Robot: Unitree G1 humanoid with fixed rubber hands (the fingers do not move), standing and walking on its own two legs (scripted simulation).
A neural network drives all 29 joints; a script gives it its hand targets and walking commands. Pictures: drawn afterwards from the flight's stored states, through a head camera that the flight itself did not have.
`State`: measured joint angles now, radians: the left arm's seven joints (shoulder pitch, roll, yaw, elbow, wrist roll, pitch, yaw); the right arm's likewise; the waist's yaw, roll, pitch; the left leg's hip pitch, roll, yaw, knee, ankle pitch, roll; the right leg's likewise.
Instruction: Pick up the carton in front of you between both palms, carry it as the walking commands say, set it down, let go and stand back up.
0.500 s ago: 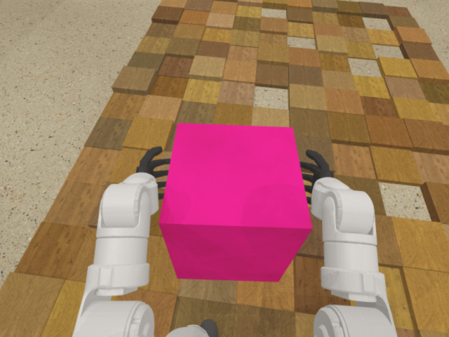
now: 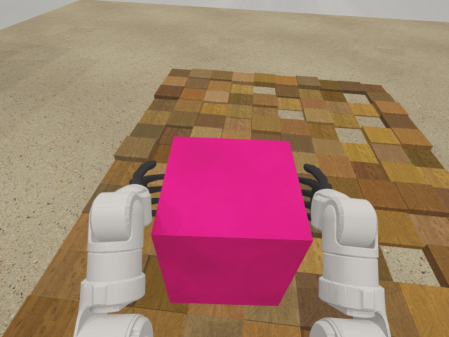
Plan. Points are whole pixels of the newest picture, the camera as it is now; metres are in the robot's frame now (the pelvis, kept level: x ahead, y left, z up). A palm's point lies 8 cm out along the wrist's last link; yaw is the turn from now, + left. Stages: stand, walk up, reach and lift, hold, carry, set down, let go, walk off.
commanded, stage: carry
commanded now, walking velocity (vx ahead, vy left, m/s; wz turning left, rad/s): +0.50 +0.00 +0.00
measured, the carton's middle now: (227, 224) +0.31 +0.01 +0.06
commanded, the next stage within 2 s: none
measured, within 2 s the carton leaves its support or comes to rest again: neither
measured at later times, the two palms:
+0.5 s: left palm (178, 134) +0.52 +0.12 +0.11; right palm (302, 131) +0.56 -0.18 +0.11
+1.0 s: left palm (175, 96) +0.80 +0.17 +0.07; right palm (268, 96) +0.81 -0.13 +0.08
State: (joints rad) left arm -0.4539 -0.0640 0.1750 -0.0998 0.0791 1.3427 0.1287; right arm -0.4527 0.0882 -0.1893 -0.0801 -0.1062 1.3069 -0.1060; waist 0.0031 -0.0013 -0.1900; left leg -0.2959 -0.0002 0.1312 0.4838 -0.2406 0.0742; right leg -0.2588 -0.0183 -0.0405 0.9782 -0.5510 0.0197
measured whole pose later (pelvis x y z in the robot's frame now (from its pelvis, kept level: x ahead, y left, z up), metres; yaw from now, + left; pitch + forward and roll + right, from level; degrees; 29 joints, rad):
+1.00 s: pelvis +0.53 +0.01 +0.01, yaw +2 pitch +5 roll +0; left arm -0.15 -0.13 0.12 -0.32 0.11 1.20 0.08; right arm -0.18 0.14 -0.10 -0.28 -0.12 1.18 -0.10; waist -0.01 -0.01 -0.05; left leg -0.31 0.03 0.21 0.40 -0.18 0.06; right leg -0.45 -0.06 -0.07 1.12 -0.38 0.00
